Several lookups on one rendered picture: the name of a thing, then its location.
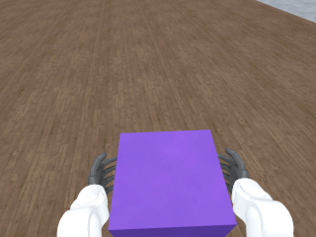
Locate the right robot forearm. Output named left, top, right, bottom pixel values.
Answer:
left=231, top=178, right=294, bottom=237

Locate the right robot hand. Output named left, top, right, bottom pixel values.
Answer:
left=217, top=147, right=249, bottom=195

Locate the left robot hand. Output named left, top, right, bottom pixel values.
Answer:
left=87, top=152, right=118, bottom=195

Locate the left robot forearm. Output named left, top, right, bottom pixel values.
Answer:
left=56, top=185, right=110, bottom=237

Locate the carton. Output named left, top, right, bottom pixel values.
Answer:
left=108, top=129, right=237, bottom=237

